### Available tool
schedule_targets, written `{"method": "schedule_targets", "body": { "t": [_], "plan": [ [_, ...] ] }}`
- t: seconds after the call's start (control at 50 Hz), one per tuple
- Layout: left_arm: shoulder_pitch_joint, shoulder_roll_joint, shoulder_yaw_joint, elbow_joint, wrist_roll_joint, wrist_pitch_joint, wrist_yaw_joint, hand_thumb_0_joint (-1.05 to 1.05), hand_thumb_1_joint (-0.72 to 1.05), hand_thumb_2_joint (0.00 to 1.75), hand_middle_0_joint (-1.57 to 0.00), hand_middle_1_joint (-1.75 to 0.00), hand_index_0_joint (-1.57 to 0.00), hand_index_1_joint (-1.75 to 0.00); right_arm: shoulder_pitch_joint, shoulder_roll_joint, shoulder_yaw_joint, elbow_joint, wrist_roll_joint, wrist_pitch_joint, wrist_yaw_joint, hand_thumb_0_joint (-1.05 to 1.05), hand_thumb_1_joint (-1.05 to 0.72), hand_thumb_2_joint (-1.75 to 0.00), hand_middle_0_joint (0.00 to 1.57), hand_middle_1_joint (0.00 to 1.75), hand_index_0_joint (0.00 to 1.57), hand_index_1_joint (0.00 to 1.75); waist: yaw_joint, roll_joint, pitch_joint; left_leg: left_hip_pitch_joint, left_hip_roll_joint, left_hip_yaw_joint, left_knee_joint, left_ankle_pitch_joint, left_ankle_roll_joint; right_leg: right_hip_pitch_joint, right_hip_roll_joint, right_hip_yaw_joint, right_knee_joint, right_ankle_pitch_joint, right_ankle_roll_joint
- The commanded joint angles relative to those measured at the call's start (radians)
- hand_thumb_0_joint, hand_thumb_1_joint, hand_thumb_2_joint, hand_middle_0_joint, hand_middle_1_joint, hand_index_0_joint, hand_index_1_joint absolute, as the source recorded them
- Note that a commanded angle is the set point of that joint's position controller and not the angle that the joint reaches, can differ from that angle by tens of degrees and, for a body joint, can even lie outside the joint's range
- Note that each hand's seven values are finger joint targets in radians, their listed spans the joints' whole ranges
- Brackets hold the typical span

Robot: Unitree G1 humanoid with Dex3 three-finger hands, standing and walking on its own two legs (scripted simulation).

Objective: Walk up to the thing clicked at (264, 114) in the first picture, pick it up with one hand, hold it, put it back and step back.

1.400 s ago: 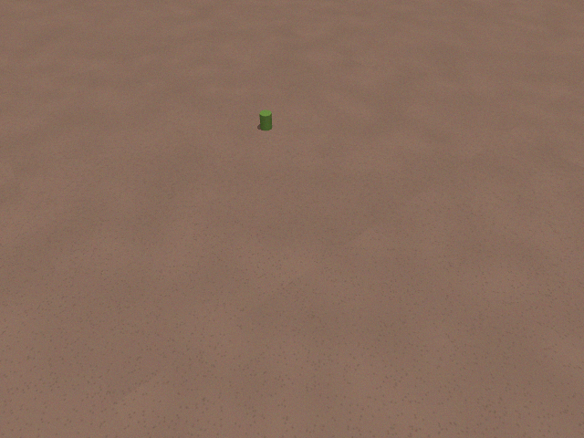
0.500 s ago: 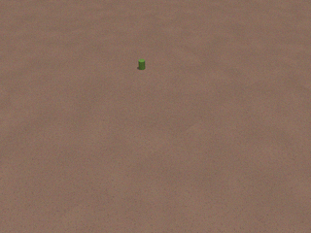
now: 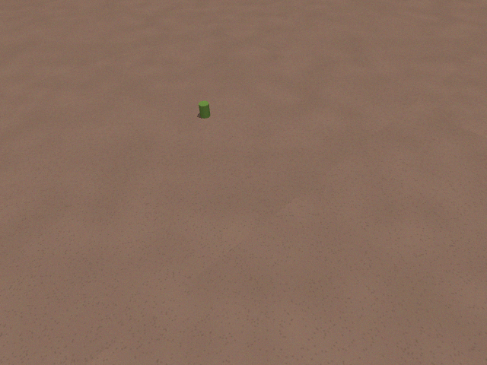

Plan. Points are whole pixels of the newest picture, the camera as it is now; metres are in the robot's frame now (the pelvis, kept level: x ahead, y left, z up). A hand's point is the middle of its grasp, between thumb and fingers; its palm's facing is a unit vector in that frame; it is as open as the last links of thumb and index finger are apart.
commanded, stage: walk up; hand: left
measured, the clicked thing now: (204, 109) +1.94 +0.31 -0.72
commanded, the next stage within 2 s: none
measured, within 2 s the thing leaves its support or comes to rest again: neither
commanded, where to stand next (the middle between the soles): +1.55 +0.07 m, yaw +1 degrees
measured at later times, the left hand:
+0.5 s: hand (111, 336) +0.24 +0.29 -0.17, palm faces +0.05 -0.94 -0.34, open 7.4 cm
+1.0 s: hand (157, 187) +0.60 +0.25 -0.11, palm faces +0.04 -0.91 -0.41, open 7.4 cm
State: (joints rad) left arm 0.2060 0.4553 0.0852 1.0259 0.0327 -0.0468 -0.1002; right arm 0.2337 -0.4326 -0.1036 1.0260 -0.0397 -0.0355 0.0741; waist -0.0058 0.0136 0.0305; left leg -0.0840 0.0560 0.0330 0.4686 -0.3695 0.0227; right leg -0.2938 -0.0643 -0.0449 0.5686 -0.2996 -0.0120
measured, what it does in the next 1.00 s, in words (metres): walks ahead: left foot, then right foot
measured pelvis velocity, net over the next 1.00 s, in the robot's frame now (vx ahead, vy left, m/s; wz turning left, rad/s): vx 0.54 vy -0.03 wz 0.05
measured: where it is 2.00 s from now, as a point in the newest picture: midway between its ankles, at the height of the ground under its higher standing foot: (246, 205)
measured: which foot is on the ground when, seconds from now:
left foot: down 0.00-0.00, up 0.02-0.40, down 0.42-0.84, up 0.86-1.00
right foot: down 0.00-0.44, up 0.46-0.82, down 0.84-1.00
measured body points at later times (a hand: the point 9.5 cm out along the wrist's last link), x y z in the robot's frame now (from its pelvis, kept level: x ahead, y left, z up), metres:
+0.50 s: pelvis +0.25 +0.01 -0.02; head +0.28 +0.03 +0.43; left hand +0.24 +0.34 -0.14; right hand +0.42 -0.28 -0.11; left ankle +0.34 +0.13 -0.73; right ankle +0.09 -0.12 -0.67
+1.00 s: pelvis +0.54 -0.03 +0.00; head +0.55 -0.06 +0.44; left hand +0.60 +0.30 -0.09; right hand +0.63 -0.36 -0.13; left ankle +0.50 +0.11 -0.66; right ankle +0.59 -0.15 -0.73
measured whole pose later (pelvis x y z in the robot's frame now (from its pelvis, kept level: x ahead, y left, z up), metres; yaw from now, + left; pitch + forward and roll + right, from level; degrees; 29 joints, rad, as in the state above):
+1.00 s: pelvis +0.54 -0.03 +0.00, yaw +3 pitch -2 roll +0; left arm 0.26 0.39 0.04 0.89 0.00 -0.10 -0.07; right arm 0.25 -0.46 -0.06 0.94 0.00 -0.05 0.06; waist 0.02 0.08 0.06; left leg -0.42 0.06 -0.01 1.11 -0.35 0.03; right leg -0.28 -0.05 -0.11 0.56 -0.23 -0.02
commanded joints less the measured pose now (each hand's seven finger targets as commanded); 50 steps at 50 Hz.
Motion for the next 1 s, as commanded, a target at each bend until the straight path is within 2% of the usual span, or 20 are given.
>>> {"method": "schedule_targets", "body": {
  "t": [0.0,0.02,0.08,0.18,0.3,0.38,0.4,0.42,0.44,0.48,0.54,0.62,0.7,0.78,0.8,0.82,0.84,0.86,0.88,0.98],
  "plan": [
    [0.287,0.349,0.093,-0.012,0.017,-0.045,0.05,0.0,0.9,0.9,-0.2,-0.3,-0.2,-0.3,-0.268,-0.103,-0.002,-0.209,0.009,-0.027,-0.014,0.0,-0.9,-0.9,0.2,0.3,0.2,0.3,0.208,-0.364,-0.002,-0.772,-0.131,-0.094,0.62,-0.244,0.007,0.451,-0.358,0.657,-0.514,-0.624,-0.13],
    [0.147,0.34,0.077,-0.069,0.002,-0.047,0.05,0.0,0.9,0.9,-0.2,-0.3,-0.2,-0.3,-0.269,-0.183,-0.017,-0.182,0.012,-0.026,-0.016,0.0,-0.9,-0.9,0.2,0.3,0.2,0.3,0.142,-0.156,0.113,-0.722,-0.037,-0.209,0.652,-0.112,0.006,0.275,-0.409,0.704,-0.556,-0.676,-0.181],
    [-0.012,0.252,0.052,-0.126,-0.021,-0.063,0.061,0.0,0.9,0.9,-0.2,-0.3,-0.2,-0.3,-0.101,-0.214,-0.02,-0.094,0.025,-0.037,-0.003,0.0,-0.9,-0.9,0.2,0.3,0.2,0.3,0.022,-0.066,0.098,-0.585,0.031,-0.188,0.56,0.067,-0.006,0.233,-0.25,0.343,-0.482,-0.324,-0.144],
    [0.011,0.259,0.051,-0.143,-0.02,-0.08,0.061,0.0,0.9,0.9,-0.2,-0.3,-0.2,-0.3,-0.135,-0.188,-0.023,-0.128,0.022,-0.019,0.033,0.0,-0.9,-0.9,0.2,0.3,0.2,0.3,0.033,-0.112,0.115,-0.553,0.035,-0.118,0.352,0.189,-0.044,0.207,-0.208,0.122,-0.499,-0.16,-0.165],
    [0.109,0.252,0.045,-0.138,-0.021,-0.067,0.052,0.0,0.9,0.9,-0.2,-0.3,-0.2,-0.3,-0.283,-0.152,-0.011,-0.201,0.016,-0.027,0.043,0.0,-0.9,-0.9,0.2,0.3,0.2,0.3,0.092,-0.073,0.076,-0.385,0.011,0.044,0.098,0.278,-0.003,0.265,-0.177,0.009,-0.419,0.205,-0.152],
    [0.076,0.239,0.028,-0.162,-0.035,-0.05,0.07,0.0,0.9,0.9,-0.2,-0.3,-0.2,-0.3,0.038,-0.197,-0.049,-0.133,-0.005,-0.034,0.015,0.0,-0.9,-0.9,0.2,0.3,0.2,0.3,-0.08,0.01,-0.08,0.04,-0.058,0.088,0.031,0.186,0.071,0.164,-0.125,-0.105,0.067,0.549,-0.119],
    [0.139,0.172,0.004,-0.178,-0.04,-0.046,0.074,0.0,0.9,0.9,-0.2,-0.3,-0.2,-0.3,0.191,-0.27,-0.082,-0.105,-0.022,-0.038,0.001,0.0,-0.9,-0.9,0.2,0.3,0.2,0.3,-0.13,0.162,-0.189,0.305,0.05,-0.101,0.014,0.009,0.143,-0.073,-0.049,-0.12,0.398,0.374,-0.07],
    [0.177,0.112,-0.008,-0.206,-0.057,-0.05,0.072,0.0,0.9,0.9,-0.2,-0.3,-0.2,-0.3,0.235,-0.361,-0.108,-0.144,-0.014,-0.046,-0.013,0.0,-0.9,-0.9,0.2,0.3,0.2,0.3,-0.134,0.319,-0.288,0.489,0.349,-0.664,-0.104,-0.131,0.256,-0.371,0.132,-0.019,0.66,-0.168,-0.024],
    [0.115,0.233,0.007,-0.195,-0.052,-0.053,0.082,0.0,0.9,0.9,-0.2,-0.3,-0.2,-0.3,0.192,-0.376,-0.115,-0.159,0.04,-0.046,-0.015,0.0,-0.9,-0.9,0.2,0.3,0.2,0.3,-0.138,0.146,-0.306,0.429,0.384,-0.77,-0.198,-0.176,0.327,-0.388,0.084,0.138,0.734,-0.209,-0.055],
    [0.089,0.207,-0.007,-0.189,-0.06,-0.063,0.074,0.0,0.9,0.9,-0.2,-0.3,-0.2,-0.3,0.079,-0.294,-0.072,-0.187,0.046,-0.048,-0.03,0.0,-0.9,-0.9,0.2,0.3,0.2,0.3,-0.072,0.07,-0.136,0.216,0.317,-0.425,-0.18,0.083,0.242,-0.376,-0.002,0.181,0.696,-0.075,-0.05],
    [0.164,0.177,-0.001,-0.15,-0.049,-0.049,0.05,0.0,0.9,0.9,-0.2,-0.3,-0.2,-0.3,-0.019,-0.221,-0.034,-0.216,0.043,-0.066,-0.03,0.0,-0.9,-0.9,0.2,0.3,0.2,0.3,0.011,0.095,-0.028,-0.071,0.239,-0.176,-0.222,0.199,0.205,-0.222,-0.064,0.121,0.507,-0.042,-0.016],
    [0.057,0.158,0.006,-0.189,-0.022,-0.041,0.014,0.0,0.9,0.9,-0.2,-0.3,-0.2,-0.3,-0.025,-0.251,-0.038,-0.24,0.035,-0.086,-0.018,0.0,-0.9,-0.9,0.2,0.3,0.2,0.3,-0.007,0.129,0.034,-0.127,0.239,-0.115,-0.281,0.056,0.225,-0.228,-0.091,0.057,0.215,0.028,0.013],
    [0.03,0.164,0.032,-0.17,-0.022,-0.043,0.001,0.0,0.9,0.9,-0.2,-0.3,-0.2,-0.3,-0.064,-0.255,-0.037,-0.243,0.037,-0.085,-0.007,0.0,-0.9,-0.9,0.2,0.3,0.2,0.3,0.021,0.124,0.03,-0.236,0.189,-0.06,-0.262,-0.088,0.164,-0.052,-0.052,0.001,0.084,0.23,-0.001],
    [0.127,0.189,0.051,-0.134,-0.019,-0.046,0.011,0.0,0.9,0.9,-0.2,-0.3,-0.2,-0.3,-0.061,-0.229,-0.023,-0.232,0.033,-0.077,-0.016,0.0,-0.9,-0.9,0.2,0.3,0.2,0.3,0.102,0.018,-0.02,-0.291,0.136,0.019,0.012,0.083,0.108,0.2,0.001,-0.061,0.04,0.144,-0.029],
    [0.233,0.224,0.072,-0.109,-0.018,-0.056,0.024,0.0,0.9,0.9,-0.2,-0.3,-0.2,-0.3,-0.011,-0.186,-0.006,-0.224,0.027,-0.075,-0.018,0.0,-0.9,-0.9,0.2,0.3,0.2,0.3,0.151,-0.117,-0.088,-0.35,0.068,0.072,0.316,0.21,0.08,0.368,0.005,-0.019,-0.017,0.01,-0.057],
    [0.337,0.316,0.096,-0.107,-0.009,-0.067,0.043,0.0,0.9,0.9,-0.2,-0.3,-0.2,-0.3,0.049,-0.106,0.02,-0.238,0.033,-0.074,-0.018,0.0,-0.9,-0.9,0.2,0.3,0.2,0.3,0.167,-0.373,-0.128,-0.517,-0.05,0.087,0.642,-0.062,0.035,0.472,-0.219,0.359,-0.172,-0.168,-0.107],
    [0.309,0.365,0.09,-0.128,-0.028,-0.067,0.049,0.0,0.9,0.9,-0.2,-0.3,-0.2,-0.3,0.022,-0.184,0.005,-0.245,0.038,-0.07,-0.027,0.0,-0.9,-0.9,0.2,0.3,0.2,0.3,0.154,-0.306,-0.118,-0.666,-0.086,0.013,0.773,-0.175,0.022,0.479,-0.388,0.748,-0.348,-0.245,-0.233],
    [0.222,0.36,0.08,-0.157,-0.04,-0.066,0.054,0.0,0.9,0.9,-0.2,-0.3,-0.2,-0.3,-0.026,-0.221,-0.004,-0.224,0.036,-0.063,-0.037,0.0,-0.9,-0.9,0.2,0.3,0.2,0.3,0.13,-0.183,-0.053,-0.658,-0.01,-0.105,0.838,-0.119,0.017,0.36,-0.406,0.74,-0.37,-0.25,-0.262],
    [0.159,0.322,0.075,-0.171,-0.044,-0.068,0.059,0.0,0.9,0.9,-0.2,-0.3,-0.2,-0.3,-0.027,-0.229,-0.005,-0.206,0.05,-0.061,-0.034,0.0,-0.9,-0.9,0.2,0.3,0.2,0.3,0.103,-0.102,-0.025,-0.632,0.021,-0.14,0.808,-0.017,0.022,0.303,-0.349,0.562,-0.342,-0.17,-0.243],
    [0.076,0.235,0.043,-0.194,-0.034,-0.078,0.064,0.0,0.9,0.9,-0.2,-0.3,-0.2,-0.3,0.048,-0.19,-0.006,-0.157,0.035,-0.039,-0.001,0.0,-0.9,-0.9,0.2,0.3,0.2,0.3,0.021,-0.162,0.009,-0.483,0.06,-0.075,0.509,0.083,-0.012,0.124,-0.215,0.187,-0.352,0.059,-0.202]
  ]
}}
